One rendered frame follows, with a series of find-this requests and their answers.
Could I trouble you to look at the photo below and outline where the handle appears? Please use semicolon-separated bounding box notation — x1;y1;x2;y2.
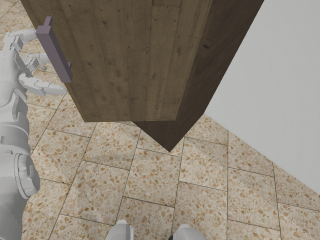
35;16;73;83

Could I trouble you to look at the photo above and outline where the left robot upper arm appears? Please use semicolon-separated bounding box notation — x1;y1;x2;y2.
0;153;40;240

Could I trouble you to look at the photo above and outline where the cupboard door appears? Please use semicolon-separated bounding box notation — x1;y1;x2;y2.
20;0;213;123

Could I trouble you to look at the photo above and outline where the left robot thigh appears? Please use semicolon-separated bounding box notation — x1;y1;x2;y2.
105;223;134;240

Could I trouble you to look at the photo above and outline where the robot left hand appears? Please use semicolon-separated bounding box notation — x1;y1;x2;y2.
0;29;67;97

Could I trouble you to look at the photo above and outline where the left robot forearm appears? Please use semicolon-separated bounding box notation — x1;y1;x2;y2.
0;82;31;157

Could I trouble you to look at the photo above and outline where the left robot shin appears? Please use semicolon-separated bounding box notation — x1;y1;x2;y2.
116;219;128;225

